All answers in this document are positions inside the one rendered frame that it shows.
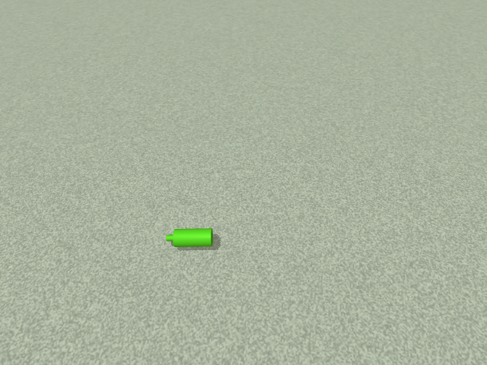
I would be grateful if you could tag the bottle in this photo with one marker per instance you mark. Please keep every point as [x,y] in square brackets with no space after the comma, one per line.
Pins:
[191,237]

